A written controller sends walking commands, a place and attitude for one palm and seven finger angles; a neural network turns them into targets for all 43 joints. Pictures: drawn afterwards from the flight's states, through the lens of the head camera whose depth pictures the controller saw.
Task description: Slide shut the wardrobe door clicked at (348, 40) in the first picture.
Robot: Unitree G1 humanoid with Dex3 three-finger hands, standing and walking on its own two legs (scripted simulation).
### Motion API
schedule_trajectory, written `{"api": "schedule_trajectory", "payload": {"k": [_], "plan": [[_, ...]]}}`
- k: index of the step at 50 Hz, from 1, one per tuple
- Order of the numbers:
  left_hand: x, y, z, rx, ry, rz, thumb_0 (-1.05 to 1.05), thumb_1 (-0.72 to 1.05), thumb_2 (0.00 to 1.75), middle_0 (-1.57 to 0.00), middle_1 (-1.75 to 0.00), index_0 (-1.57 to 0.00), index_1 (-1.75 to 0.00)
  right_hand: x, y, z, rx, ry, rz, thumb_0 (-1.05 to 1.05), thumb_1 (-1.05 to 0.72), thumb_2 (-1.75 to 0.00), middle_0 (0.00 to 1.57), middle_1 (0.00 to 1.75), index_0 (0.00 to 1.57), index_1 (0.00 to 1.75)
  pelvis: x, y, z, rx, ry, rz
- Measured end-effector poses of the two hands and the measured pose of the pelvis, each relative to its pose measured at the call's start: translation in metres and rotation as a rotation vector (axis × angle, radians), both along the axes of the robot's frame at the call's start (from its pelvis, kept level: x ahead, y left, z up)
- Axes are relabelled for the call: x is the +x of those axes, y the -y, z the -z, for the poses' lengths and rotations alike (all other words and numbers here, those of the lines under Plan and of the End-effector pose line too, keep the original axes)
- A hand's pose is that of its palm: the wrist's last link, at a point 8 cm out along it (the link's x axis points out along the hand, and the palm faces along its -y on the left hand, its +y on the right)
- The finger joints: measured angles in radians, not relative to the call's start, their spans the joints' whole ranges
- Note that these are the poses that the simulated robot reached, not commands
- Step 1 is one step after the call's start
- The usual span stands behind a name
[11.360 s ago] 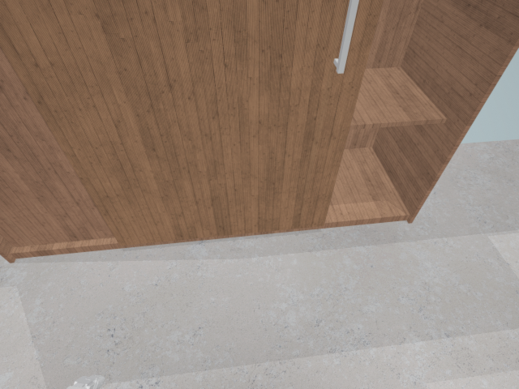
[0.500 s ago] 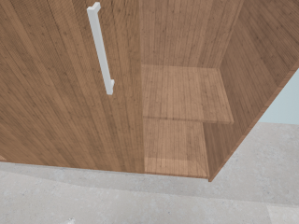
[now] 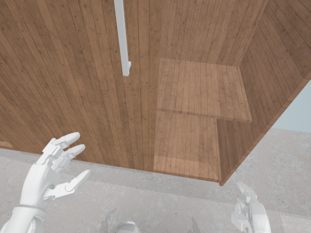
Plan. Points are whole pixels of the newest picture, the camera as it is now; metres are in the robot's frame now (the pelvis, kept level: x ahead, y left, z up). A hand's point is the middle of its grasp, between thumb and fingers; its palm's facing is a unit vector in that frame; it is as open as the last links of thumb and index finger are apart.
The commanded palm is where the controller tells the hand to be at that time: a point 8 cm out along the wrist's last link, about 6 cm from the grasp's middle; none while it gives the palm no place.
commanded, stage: raise the hand with hooked fingers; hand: left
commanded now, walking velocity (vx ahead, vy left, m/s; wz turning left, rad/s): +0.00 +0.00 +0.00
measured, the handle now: (123, 31) +0.55 +0.15 +0.24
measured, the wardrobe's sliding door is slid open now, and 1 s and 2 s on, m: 0.44 0.44 0.44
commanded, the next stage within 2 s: move the hooked fingers beside the handle in 1.50 s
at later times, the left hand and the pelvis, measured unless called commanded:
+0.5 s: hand (44, 133) +0.26 +0.26 +0.16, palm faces +0.00 -1.00 -0.07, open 12.6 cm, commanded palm +0.23 +0.31 +0.18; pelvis +0.01 +0.03 +0.04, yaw -2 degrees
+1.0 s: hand (16, 82) +0.30 +0.29 +0.26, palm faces +0.04 -0.99 -0.14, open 13.9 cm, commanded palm +0.27 +0.33 +0.27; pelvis +0.02 +0.01 +0.05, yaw -1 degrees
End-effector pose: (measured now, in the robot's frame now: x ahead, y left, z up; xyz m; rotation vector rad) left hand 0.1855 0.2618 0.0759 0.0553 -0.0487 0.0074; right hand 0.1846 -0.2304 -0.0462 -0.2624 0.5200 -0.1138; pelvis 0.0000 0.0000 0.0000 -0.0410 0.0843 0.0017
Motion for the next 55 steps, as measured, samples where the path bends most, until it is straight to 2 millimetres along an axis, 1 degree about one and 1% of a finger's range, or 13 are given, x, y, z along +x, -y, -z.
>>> {"api": "schedule_trajectory", "payload": {"k": [3, 6, 10, 14, 18, 23, 29, 35, 40, 44, 52, 55], "plan": [[0.020, -0.002, -0.012, 0.007, -0.017, 0.069, 0.01, 0.33, 0.65, -0.24, -0.66, -0.24, -0.67, -0.018, -0.011, 0.009, 0.039, -0.051, 0.015, 0.01, -0.90, -0.90, 0.20, 0.30, 0.20, 0.30, -0.001, -0.003, -0.006, -0.001, 0.010, 0.006], [0.035, -0.009, -0.021, 0.002, -0.058, 0.085, 0.01, 0.26, 0.62, -0.25, -0.71, -0.25, -0.71, -0.036, -0.018, 0.011, 0.073, -0.080, 0.048, 0.01, -0.90, -0.90, 0.20, 0.30, 0.20, 0.30, 0.000, -0.007, -0.013, 0.004, 0.017, 0.021], [0.044, -0.021, -0.037, -0.003, -0.059, 0.054, 0.01, 0.17, 0.58, -0.25, -0.77, -0.25, -0.77, -0.051, -0.020, 0.008, 0.084, -0.095, 0.079, 0.01, -0.90, -0.90, 0.20, 0.30, 0.20, 0.30, 0.004, -0.014, -0.020, 0.011, 0.024, 0.038], [0.047, -0.031, -0.050, 0.001, -0.032, 0.033, 0.01, 0.08, 0.54, -0.26, -0.83, -0.26, -0.83, -0.056, -0.015, 0.003, 0.061, -0.096, 0.086, 0.02, -0.90, -0.90, 0.20, 0.30, 0.20, 0.30, 0.007, -0.020, -0.025, 0.012, 0.034, 0.040], [0.049, -0.036, -0.060, 0.009, -0.019, 0.034, 0.00, -0.02, 0.50, -0.27, -0.89, -0.27, -0.89, -0.049, -0.012, -0.006, 0.031, -0.076, 0.081, 0.02, -0.90, -0.90, 0.20, 0.30, 0.20, 0.30, 0.009, -0.026, -0.029, 0.011, 0.048, 0.036], [0.054, -0.046, -0.077, 0.016, 0.007, 0.022, 0.00, -0.13, 0.45, -0.28, -0.96, -0.28, -0.97, -0.028, -0.014, -0.020, 0.012, -0.021, 0.062, 0.02, -0.90, -0.90, 0.20, 0.30, 0.20, 0.30, 0.012, -0.029, -0.034, 0.012, 0.071, 0.030], [0.060, -0.061, -0.105, 0.028, 0.049, 0.000, 0.00, -0.27, 0.39, -0.29, -1.05, -0.29, -1.06, -0.001, -0.026, -0.037, 0.027, 0.051, 0.019, 0.01, -0.90, -0.90, 0.20, 0.30, 0.20, 0.30, 0.016, -0.030, -0.039, 0.013, 0.100, 0.025], [0.067, -0.071, -0.127, 0.035, 0.049, -0.017, -0.01, -0.40, 0.34, -0.30, -1.14, -0.30, -1.14, 0.016, -0.040, -0.043, 0.057, 0.072, -0.028, 0.01, -0.90, -0.90, 0.20, 0.30, 0.20, 0.30, 0.017, -0.027, -0.043, 0.017, 0.119, 0.017], [0.074, -0.073, -0.146, 0.056, 0.052, -0.023, -0.01, -0.46, 0.31, -0.30, -1.17, -0.30, -1.18, 0.020, -0.045, -0.040, 0.080, 0.055, -0.046, 0.01, -0.90, -0.90, 0.20, 0.30, 0.20, 0.30, 0.018, -0.024, -0.046, 0.021, 0.127, 0.013], [0.081, -0.075, -0.163, 0.068, 0.065, -0.023, -0.01, -0.48, 0.30, -0.30, -1.19, -0.30, -1.19, 0.018, -0.043, -0.035, 0.092, 0.028, -0.046, 0.01, -0.90, -0.90, 0.20, 0.30, 0.20, 0.30, 0.020, -0.020, -0.048, 0.023, 0.130, 0.012], [0.095, -0.076, -0.194, 0.090, 0.080, -0.026, -0.01, -0.49, 0.30, -0.30, -1.20, -0.30, -1.20, 0.011, -0.023, -0.027, 0.097, -0.014, -0.016, 0.01, -0.90, -0.90, 0.20, 0.30, 0.20, 0.30, 0.023, -0.011, -0.049, 0.030, 0.128, 0.011], [0.100, -0.075, -0.198, 0.082, 0.075, -0.016, -0.01, -0.50, 0.30, -0.30, -1.20, -0.30, -1.20, 0.010, -0.013, -0.026, 0.098, -0.019, -0.001, 0.01, -0.90, -0.90, 0.20, 0.30, 0.20, 0.30, 0.025, -0.007, -0.050, 0.032, 0.123, 0.013]]}}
